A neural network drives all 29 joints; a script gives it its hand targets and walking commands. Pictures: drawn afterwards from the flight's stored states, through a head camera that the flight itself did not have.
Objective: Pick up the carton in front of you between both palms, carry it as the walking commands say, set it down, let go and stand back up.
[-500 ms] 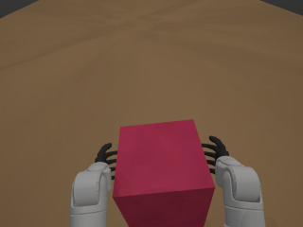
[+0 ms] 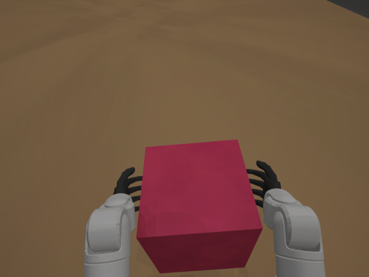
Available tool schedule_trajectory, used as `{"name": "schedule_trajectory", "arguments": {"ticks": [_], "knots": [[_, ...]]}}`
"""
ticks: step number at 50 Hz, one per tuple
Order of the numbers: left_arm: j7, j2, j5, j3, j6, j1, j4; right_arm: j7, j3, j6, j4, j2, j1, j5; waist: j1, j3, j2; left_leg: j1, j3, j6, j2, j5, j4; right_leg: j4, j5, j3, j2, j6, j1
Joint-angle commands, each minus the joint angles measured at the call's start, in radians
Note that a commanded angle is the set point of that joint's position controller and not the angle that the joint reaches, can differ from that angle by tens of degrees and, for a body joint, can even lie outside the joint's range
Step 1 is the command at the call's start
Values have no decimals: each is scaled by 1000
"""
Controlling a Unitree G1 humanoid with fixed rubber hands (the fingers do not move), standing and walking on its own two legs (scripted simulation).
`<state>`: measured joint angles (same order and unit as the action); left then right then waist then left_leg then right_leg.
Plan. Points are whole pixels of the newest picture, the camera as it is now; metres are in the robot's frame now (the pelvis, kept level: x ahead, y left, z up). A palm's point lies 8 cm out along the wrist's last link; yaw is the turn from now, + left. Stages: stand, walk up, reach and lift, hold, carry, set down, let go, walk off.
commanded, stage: carry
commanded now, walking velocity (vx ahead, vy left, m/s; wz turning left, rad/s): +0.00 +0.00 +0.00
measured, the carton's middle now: (196, 209) +0.30 -0.01 -0.02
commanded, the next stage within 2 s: none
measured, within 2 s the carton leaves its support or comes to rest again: neither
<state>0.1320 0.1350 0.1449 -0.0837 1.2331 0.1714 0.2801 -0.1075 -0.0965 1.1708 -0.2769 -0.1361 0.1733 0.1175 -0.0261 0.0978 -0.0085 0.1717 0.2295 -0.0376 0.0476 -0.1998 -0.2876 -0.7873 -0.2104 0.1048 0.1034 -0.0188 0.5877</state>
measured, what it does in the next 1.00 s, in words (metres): walks ahead: right foot, then left foot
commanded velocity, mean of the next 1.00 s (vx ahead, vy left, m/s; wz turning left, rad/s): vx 0.00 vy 0.00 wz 0.00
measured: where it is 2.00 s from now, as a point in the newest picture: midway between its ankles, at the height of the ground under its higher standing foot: outside the picture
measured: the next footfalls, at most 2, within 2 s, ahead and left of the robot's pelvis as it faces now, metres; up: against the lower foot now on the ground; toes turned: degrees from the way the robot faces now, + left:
right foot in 0.16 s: +0.29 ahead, -0.12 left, +0.00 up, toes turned +13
left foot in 0.36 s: +0.22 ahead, +0.09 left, +0.00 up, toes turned +2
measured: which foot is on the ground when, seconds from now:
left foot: down 0.00-0.18, up 0.20-0.34, down 0.36-1.00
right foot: up 0.00-0.14, down 0.16-1.00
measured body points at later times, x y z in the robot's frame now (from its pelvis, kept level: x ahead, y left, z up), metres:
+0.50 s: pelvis +0.24 -0.03 -0.01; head +0.23 -0.03 +0.44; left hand +0.52 +0.13 +0.07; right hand +0.54 -0.16 +0.08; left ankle +0.18 +0.08 -0.75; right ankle +0.25 -0.12 -0.75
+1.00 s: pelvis +0.28 -0.02 -0.01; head +0.26 -0.02 +0.44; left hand +0.55 +0.14 +0.04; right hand +0.58 -0.16 +0.05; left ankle +0.19 +0.08 -0.74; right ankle +0.25 -0.12 -0.75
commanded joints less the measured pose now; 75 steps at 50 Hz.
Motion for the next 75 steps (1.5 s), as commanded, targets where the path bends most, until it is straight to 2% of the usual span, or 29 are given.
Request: {"name": "schedule_trajectory", "arguments": {"ticks": [1,3,4,5,7,8,9,10,11,12,13,14,16,18,19,20,21,22,25,28,32,39,46,52,57,61,66,70,75], "knots": [[-277,966,-444,705,-51,505,138,297,700,19,-69,-988,423,-451,14,208,147,-207,-105,-69,207,362,71,174,96,63,-31,-3,-22],[-278,933,-448,703,-35,498,148,291,687,31,-66,-958,391,-432,9,199,163,-216,-56,-42,189,513,19,240,183,98,-58,3,-82],[-281,918,-452,701,-26,497,148,288,679,38,-59,-946,380,-420,9,196,172,-216,-39,-26,181,549,-12,273,227,110,-68,4,-124],[-285,903,-456,698,-17,497,145,285,671,45,-51,-934,375,-411,12,193,174,-208,-20,-6,171,551,-56,316,268,124,-80,7,-181],[-295,878,-455,688,-2,498,130,282,660,59,-33,-910,375,-397,30,192,124,-113,29,58,126,543,-216,457,406,157,-94,8,-406],[-298,861,-455,677,7,511,122,281,655,65,-22,-893,381,-389,32,231,83,-16,21,94,105,383,-322,437,571,68,1,9,-565],[-302,852,-448,662,12,510,96,280,665,77,-29,-884,425,-400,47,324,-112,143,-27,119,60,-8,-510,317,1016,-142,205,97,-780],[-303,852,-438,643,7,477,51,278,676,88,-26,-890,428,-409,58,402,-242,295,-84,126,-5,-341,-631,334,1070,-277,293,225,-919],[-306,883,-446,642,3,465,48,280,680,86,-18,-903,424,-407,49,395,-193,316,-145,114,6,-411,-651,391,986,-287,297,243,-864],[-309,919,-453,648,-4,494,57,282,686,80,-22,-932,450,-409,43,397,-157,307,-179,94,23,-421,-596,415,859,-256,278,222,-828],[-312,953,-461,653,-11,527,73,283,692,71,-25,-969,475,-416,36,367,-128,264,-189,82,45,-429,-463,435,761,-200,253,186,-747],[-314,976,-469,659,-17,554,94,282,698,62,-35,-997,495,-424,34,350,-143,209,-180,78,44,-397,-343,457,655,-157,223,154,-683],[-316,994,-483,667,-24,574,124,274,709,47,-52,-1025,500,-429,36,377,-145,100,-132,71,13,-237,-235,466,520,-88,185,135,-627],[-316,989,-490,675,-29,580,148,267,710,39,-72,-1029,482,-423,26,405,-95,-16,-106,69,28,15,-91,421,407,-11,144,109,-572],[-315,983,-487,677,-30,576,153,266,708,41,-85,-1022,478,-422,27,407,-83,-75,-122,71,63,115,-65,402,325,7,125,86,-520],[-316,969,-485,678,-27,586,160,264,706,43,-83,-1020,477,-415,25,381,-42,-43,-182,65,131,174,-63,375,261,36,99,61,-518],[-317,969,-484,683,-19,587,143,265,697,48,-69,-1009,475,-407,30,349,13,-51,-183,59,155,303,-136,357,291,22,82,45,-491],[-317,957,-480,681,-12,564,118,268,689,54,-37,-1000,452,-403,28,335,39,-66,-174,54,159,369,-170,330,372,17,85,37,-472],[-316,924,-456,668,0,523,53,281,664,62,50,-979,392,-391,23,312,43,-49,-168,55,140,538,-215,242,561,16,79,28,-467],[-317,937,-449,663,-3,541,22,291,660,59,84,-990,414,-396,23,314,40,-50,-157,63,126,622,-242,210,608,22,63,24,-453],[-315,965,-465,671,-12,605,49,293,671,50,55,-1017,484,-418,25,304,33,-46,-144,69,115,604,-244,217,615,20,53,22,-454],[-319,986,-455,686,-38,552,24,293,681,24,75,-1039,434,-400,26,321,3,-53,-126,76,94,526,-231,225,707,10,53,35,-498],[-335,981,-420,693,-130,531,-28,311,681,-67,129,-1037,403,-359,25,306,28,-94,-131,67,111,595,-226,240,591,16,42,29,-456],[-340,953,-373,660,-223,493,-83,320,652,-159,176,-1007,373,-314,24,304,14,-69,-132,61,115,510,-232,230,604,0,61,37,-466],[-342,925,-315,612,-312,459,-145,322,605,-248,235,-970,350,-259,23,294,19,-53,-137,46,126,435,-236,217,477,-8,68,44,-435],[-338,900,-268,577,-398,489,-181,318,565,-332,264,-944,388,-211,22,252,11,-13,-141,39,124,269,-205,260,366,-17,67,45,-417],[-335,875,-188,479,-506,526,-311,318,471,-438,393,-917,439,-136,24,217,6,18,-153,32,121,112,-160,307,250,-31,67,46,-404],[-341,892,-136,408,-584,563,-420,325,406,-516,497,-929,486,-89,26,218,8,29,-158,29,121,66,-143,326,209,-35,67,47,-405],[-350,939,-131,410,-612,574,-459,332,405,-543,532,-970,501,-82,27,239,6,25,-159,30,120,51,-142,332,205,-40,70,47,-409]]}}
